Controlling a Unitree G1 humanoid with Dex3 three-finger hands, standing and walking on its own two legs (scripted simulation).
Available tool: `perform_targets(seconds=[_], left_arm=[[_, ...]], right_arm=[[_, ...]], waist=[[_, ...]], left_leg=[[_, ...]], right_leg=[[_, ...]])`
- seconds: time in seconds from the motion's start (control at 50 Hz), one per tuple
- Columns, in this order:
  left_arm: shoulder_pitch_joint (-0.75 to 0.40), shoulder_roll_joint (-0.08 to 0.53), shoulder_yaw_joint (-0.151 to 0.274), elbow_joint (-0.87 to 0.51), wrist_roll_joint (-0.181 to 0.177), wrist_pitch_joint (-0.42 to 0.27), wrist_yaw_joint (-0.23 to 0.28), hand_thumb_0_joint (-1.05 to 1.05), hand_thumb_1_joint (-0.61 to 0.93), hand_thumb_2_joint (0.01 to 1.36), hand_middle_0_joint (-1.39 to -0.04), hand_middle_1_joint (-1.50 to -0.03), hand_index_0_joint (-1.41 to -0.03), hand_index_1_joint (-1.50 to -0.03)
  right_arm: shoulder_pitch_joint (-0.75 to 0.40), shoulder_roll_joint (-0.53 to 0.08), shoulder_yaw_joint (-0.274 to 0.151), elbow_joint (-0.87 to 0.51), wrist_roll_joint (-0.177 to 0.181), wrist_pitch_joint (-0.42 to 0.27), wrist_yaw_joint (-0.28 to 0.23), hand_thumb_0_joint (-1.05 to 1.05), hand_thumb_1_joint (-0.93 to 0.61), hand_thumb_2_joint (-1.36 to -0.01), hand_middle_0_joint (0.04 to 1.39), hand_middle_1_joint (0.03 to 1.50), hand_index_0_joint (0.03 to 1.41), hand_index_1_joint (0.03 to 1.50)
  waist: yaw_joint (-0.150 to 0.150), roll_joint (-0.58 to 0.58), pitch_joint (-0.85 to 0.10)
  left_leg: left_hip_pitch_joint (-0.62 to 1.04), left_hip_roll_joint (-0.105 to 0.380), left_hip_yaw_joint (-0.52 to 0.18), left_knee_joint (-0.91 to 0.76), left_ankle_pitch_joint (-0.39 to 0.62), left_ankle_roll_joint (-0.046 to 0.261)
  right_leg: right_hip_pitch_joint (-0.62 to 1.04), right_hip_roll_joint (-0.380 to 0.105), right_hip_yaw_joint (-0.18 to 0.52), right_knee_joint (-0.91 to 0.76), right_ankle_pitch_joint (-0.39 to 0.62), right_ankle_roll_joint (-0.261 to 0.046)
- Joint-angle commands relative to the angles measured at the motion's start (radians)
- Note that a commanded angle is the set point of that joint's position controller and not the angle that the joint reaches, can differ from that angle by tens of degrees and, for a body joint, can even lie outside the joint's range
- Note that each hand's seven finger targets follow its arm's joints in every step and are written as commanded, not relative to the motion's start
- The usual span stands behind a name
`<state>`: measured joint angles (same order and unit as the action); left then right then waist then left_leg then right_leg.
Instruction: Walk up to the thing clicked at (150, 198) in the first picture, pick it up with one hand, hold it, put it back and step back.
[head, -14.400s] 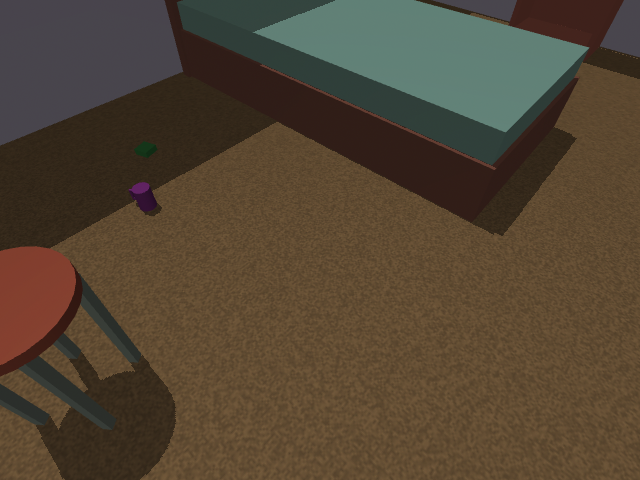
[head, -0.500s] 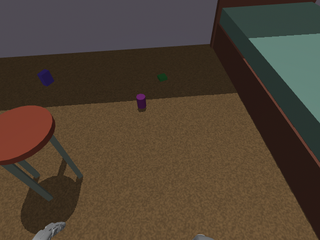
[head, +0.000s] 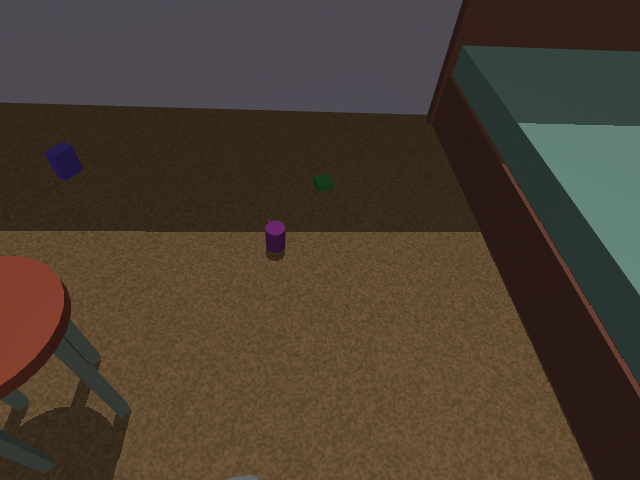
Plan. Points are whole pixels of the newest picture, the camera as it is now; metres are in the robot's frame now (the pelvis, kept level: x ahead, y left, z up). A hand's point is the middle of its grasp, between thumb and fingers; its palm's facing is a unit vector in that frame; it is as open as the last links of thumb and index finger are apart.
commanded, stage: walk up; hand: left
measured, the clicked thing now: (273, 234) +1.07 +0.22 -0.70
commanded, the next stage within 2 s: none
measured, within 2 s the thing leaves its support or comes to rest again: neither
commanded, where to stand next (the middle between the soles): +0.65 -0.04 m, yaw +1 degrees
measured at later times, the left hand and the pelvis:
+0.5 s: hand (193, 348) +0.31 +0.22 -0.10, palm faces -0.03 -0.92 -0.38, open 7.4 cm; pelvis +0.21 -0.05 +0.01, yaw +0 degrees
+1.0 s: hand (193, 293) +0.43 +0.25 -0.14, palm faces -0.07 -0.94 -0.32, open 7.4 cm; pelvis +0.38 -0.02 +0.01, yaw +0 degrees
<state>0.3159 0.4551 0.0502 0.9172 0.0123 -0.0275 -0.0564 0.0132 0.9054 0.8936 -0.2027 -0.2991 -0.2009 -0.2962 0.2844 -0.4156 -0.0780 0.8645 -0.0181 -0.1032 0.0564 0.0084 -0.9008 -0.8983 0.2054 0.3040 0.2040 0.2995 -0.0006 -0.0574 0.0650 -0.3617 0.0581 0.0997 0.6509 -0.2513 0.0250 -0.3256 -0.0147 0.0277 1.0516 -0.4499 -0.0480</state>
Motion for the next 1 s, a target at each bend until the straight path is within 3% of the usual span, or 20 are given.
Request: perform_targets(seconds=[0.0, 0.1, 0.16, 0.24, 0.28, 0.3, 0.32, 0.34, 0.38, 0.46, 0.56, 0.62, 0.66, 0.7, 0.72, 0.74, 0.76, 0.8, 0.86, 0.98], left_arm=[[0.029, 0.201, 0.056, -0.063, -0.017, -0.045, 0.010, 0.000, 0.900, 0.900, -0.200, -0.300, -0.200, -0.300], [-0.052, 0.162, 0.051, -0.090, -0.002, -0.032, -0.020, 0.000, 0.900, 0.900, -0.200, -0.300, -0.200, -0.300], [-0.126, 0.138, 0.051, -0.108, 0.001, -0.033, -0.029, 0.000, 0.900, 0.900, -0.200, -0.300, -0.200, -0.300], [-0.126, 0.127, 0.059, -0.107, 0.000, -0.042, -0.030, 0.000, 0.900, 0.900, -0.200, -0.300, -0.200, -0.300], [-0.005, 0.165, 0.080, -0.070, 0.000, -0.052, -0.016, 0.000, 0.900, 0.900, -0.200, -0.300, -0.200, -0.300], [0.094, 0.221, 0.105, -0.048, 0.004, -0.064, -0.004, 0.000, 0.900, 0.900, -0.200, -0.300, -0.200, -0.300], [0.140, 0.312, 0.123, -0.068, 0.001, -0.072, 0.010, 0.000, 0.900, 0.900, -0.200, -0.300, -0.200, -0.300], [0.125, 0.336, 0.121, -0.072, -0.011, -0.068, 0.011, 0.000, 0.900, 0.900, -0.200, -0.300, -0.200, -0.300], [0.041, 0.270, 0.102, -0.099, -0.028, -0.066, 0.022, 0.000, 0.900, 0.900, -0.200, -0.300, -0.200, -0.300], [-0.027, 0.203, 0.078, -0.125, -0.020, -0.071, 0.023, 0.000, 0.900, 0.900, -0.200, -0.300, -0.200, -0.300], [-0.029, 0.226, 0.087, -0.160, 0.000, -0.075, 0.014, 0.000, 0.900, 0.900, -0.200, -0.300, -0.200, -0.300], [-0.024, 0.233, 0.082, -0.164, 0.000, -0.070, 0.006, 0.000, 0.900, 0.900, -0.200, -0.300, -0.200, -0.300], [-0.050, 0.243, 0.080, -0.170, -0.002, -0.066, 0.004, 0.000, 0.900, 0.900, -0.200, -0.300, -0.200, -0.300], [-0.060, 0.209, 0.064, -0.174, 0.004, -0.061, 0.006, 0.000, 0.900, 0.900, -0.200, -0.300, -0.200, -0.300], [-0.027, 0.160, 0.046, -0.174, 0.007, -0.060, 0.008, 0.000, 0.900, 0.900, -0.200, -0.300, -0.200, -0.300], [0.028, 0.080, 0.025, -0.184, -0.012, -0.057, 0.008, 0.000, 0.900, 0.900, -0.200, -0.300, -0.200, -0.300], [0.015, 0.181, 0.053, -0.149, -0.008, -0.045, 0.027, 0.000, 0.900, 0.900, -0.200, -0.300, -0.200, -0.300], [0.017, 0.199, 0.050, -0.124, -0.013, -0.040, 0.031, 0.000, 0.900, 0.900, -0.200, -0.300, -0.200, -0.300], [0.066, 0.185, 0.050, -0.084, -0.012, -0.031, 0.019, 0.000, 0.900, 0.900, -0.200, -0.300, -0.200, -0.300], [-0.024, 0.155, 0.055, -0.102, 0.004, -0.021, -0.012, 0.000, 0.900, 0.900, -0.200, -0.300, -0.200, -0.300]], right_arm=[[0.061, -0.275, -0.062, -0.062, 0.017, -0.018, -0.031, 0.000, -0.900, -0.900, 0.200, 0.300, 0.200, 0.300], [0.072, -0.283, -0.061, -0.078, 0.010, -0.020, -0.029, 0.000, -0.900, -0.900, 0.200, 0.300, 0.200, 0.300], [0.091, -0.280, -0.060, -0.078, 0.014, -0.018, -0.028, 0.000, -0.900, -0.900, 0.200, 0.300, 0.200, 0.300], [0.065, -0.276, -0.058, -0.093, 0.014, -0.002, -0.029, 0.000, -0.900, -0.900, 0.200, 0.300, 0.200, 0.300], [0.046, -0.247, -0.046, -0.110, 0.017, 0.005, -0.033, 0.000, -0.900, -0.900, 0.200, 0.300, 0.200, 0.300], [0.100, -0.177, -0.021, -0.112, 0.019, 0.004, -0.033, 0.000, -0.900, -0.900, 0.200, 0.300, 0.200, 0.300], [0.118, -0.123, 0.002, -0.135, 0.021, 0.007, -0.031, 0.000, -0.900, -0.900, 0.200, 0.300, 0.200, 0.300], [0.072, -0.221, -0.025, -0.113, 0.017, 0.017, -0.043, 0.000, -0.900, -0.900, 0.200, 0.300, 0.200, 0.300], [0.057, -0.225, -0.026, -0.076, 0.030, 0.017, -0.043, 0.000, -0.900, -0.900, 0.200, 0.300, 0.200, 0.300], [0.109, -0.202, -0.028, -0.031, 0.015, 0.030, -0.019, 0.000, -0.900, -0.900, 0.200, 0.300, 0.200, 0.300], [0.005, -0.182, -0.033, -0.061, -0.001, 0.031, 0.006, 0.000, -0.900, -0.900, 0.200, 0.300, 0.200, 0.300], [-0.048, -0.176, -0.039, -0.071, -0.002, 0.021, 0.012, 0.000, -0.900, -0.900, 0.200, 0.300, 0.200, 0.300], [-0.023, -0.183, -0.045, -0.060, 0.000, 0.012, 0.011, 0.000, -0.900, -0.900, 0.200, 0.300, 0.200, 0.300], [0.080, -0.207, -0.057, -0.025, -0.005, 0.002, 0.000, 0.000, -0.900, -0.900, 0.200, 0.300, 0.200, 0.300], [0.182, -0.251, -0.071, 0.001, -0.007, -0.006, -0.013, 0.000, -0.900, -0.900, 0.200, 0.300, 0.200, 0.300], [0.219, -0.344, -0.094, -0.020, -0.019, -0.015, -0.026, 0.000, -0.900, -0.900, 0.200, 0.300, 0.200, 0.300], [0.200, -0.363, -0.097, -0.044, 0.008, -0.012, -0.027, 0.000, -0.900, -0.900, 0.200, 0.300, 0.200, 0.300], [0.111, -0.300, -0.069, -0.065, 0.021, -0.007, -0.034, 0.000, -0.900, -0.900, 0.200, 0.300, 0.200, 0.300], [0.062, -0.262, -0.050, -0.072, 0.022, -0.012, -0.039, 0.000, -0.900, -0.900, 0.200, 0.300, 0.200, 0.300], [0.057, -0.284, -0.060, -0.094, 0.011, -0.009, -0.030, 0.000, -0.900, -0.900, 0.200, 0.300, 0.200, 0.300]], waist=[[-0.005, 0.206, -0.014], [-0.028, 0.214, -0.003], [-0.043, 0.190, -0.003], [-0.021, 0.186, -0.038], [0.058, 0.075, -0.095], [0.098, -0.117, -0.168], [0.107, -0.284, -0.183], [0.114, -0.188, -0.151], [0.078, -0.063, -0.064], [0.015, -0.101, -0.024], [0.042, -0.089, 0.006], [0.047, -0.068, 0.013], [0.020, -0.041, 0.001], [-0.047, 0.046, -0.055], [-0.099, 0.192, -0.121], [-0.095, 0.418, -0.157], [-0.096, 0.271, -0.123], [-0.039, 0.124, -0.040], [-0.010, 0.196, -0.029], [-0.028, 0.208, 0.018]], left_leg=[[0.254, 0.264, -0.335, -0.393, -0.033, 0.173], [0.253, 0.242, -0.194, -0.405, 0.106, 0.212], [0.237, 0.206, -0.128, -0.369, 0.209, 0.183], [0.210, 0.189, -0.086, -0.261, 0.249, 0.152], [0.117, 0.153, -0.059, -0.046, 0.268, 0.115], [0.023, 0.071, -0.002, 0.230, 0.168, 0.072], [-0.210, -0.055, 0.001, 0.440, -0.232, 0.024], [-0.291, -0.043, -0.090, 0.544, -0.295, 0.021], [-0.281, -0.002, -0.178, 0.569, -0.191, 0.016], [-0.165, 0.034, -0.121, 0.374, -0.081, -0.007], [-0.124, 0.050, -0.069, 0.100, 0.005, -0.027], [-0.054, 0.034, -0.050, -0.005, 0.056, -0.023], [0.053, 0.022, -0.037, -0.055, 0.077, -0.015], [0.244, -0.018, -0.013, -0.096, 0.030, 0.005], [0.407, 0.009, -0.089, -0.181, -0.092, 0.039], [0.535, 0.280, -0.569, -0.333, -0.219, 0.136], [0.458, 0.387, -0.771, -0.408, -0.266, 0.235], [0.338, 0.321, -0.547, -0.381, -0.086, 0.212], [0.227, 0.235, -0.301, -0.371, 0.107, 0.166], [0.175, 0.219, -0.221, -0.425, -0.099, 0.207]], right_leg=[[-0.308, -0.084, 0.066, 0.038, 0.101, 0.012], [-0.260, -0.101, -0.018, -0.195, 0.160, 0.052], [-0.196, -0.088, -0.058, -0.328, 0.264, 0.036], [-0.019, -0.031, -0.126, -0.448, 0.292, 0.013], [0.226, -0.008, -0.113, -0.517, 0.279, -0.009], [0.369, -0.104, 0.042, -0.607, 0.162, -0.039], [0.483, -0.355, 0.458, -0.729, 0.052, -0.120], [0.448, -0.429, 0.620, -0.775, 0.058, -0.228], [0.338, -0.365, 0.397, -0.735, 0.296, -0.223], [0.150, -0.248, 0.127, -0.757, 0.378, -0.182], [0.078, -0.251, 0.080, -0.812, 0.077, -0.187], [0.045, -0.249, 0.071, -0.801, 0.016, -0.172], [0.001, -0.257, 0.065, -0.763, -0.020, -0.161], [-0.056, -0.204, 0.000, -0.576, 0.090, -0.118], [-0.115, -0.143, -0.066, -0.306, 0.247, -0.084], [-0.350, 0.004, -0.134, 0.001, 0.053, -0.001], [-0.382, 0.011, -0.021, 0.093, -0.104, -0.007], [-0.356, -0.044, 0.067, 0.130, 0.014, -0.002], [-0.254, -0.082, 0.038, 0.007, 0.096, 0.016], [-0.216, -0.107, -0.030, -0.227, 0.184, 0.046]])
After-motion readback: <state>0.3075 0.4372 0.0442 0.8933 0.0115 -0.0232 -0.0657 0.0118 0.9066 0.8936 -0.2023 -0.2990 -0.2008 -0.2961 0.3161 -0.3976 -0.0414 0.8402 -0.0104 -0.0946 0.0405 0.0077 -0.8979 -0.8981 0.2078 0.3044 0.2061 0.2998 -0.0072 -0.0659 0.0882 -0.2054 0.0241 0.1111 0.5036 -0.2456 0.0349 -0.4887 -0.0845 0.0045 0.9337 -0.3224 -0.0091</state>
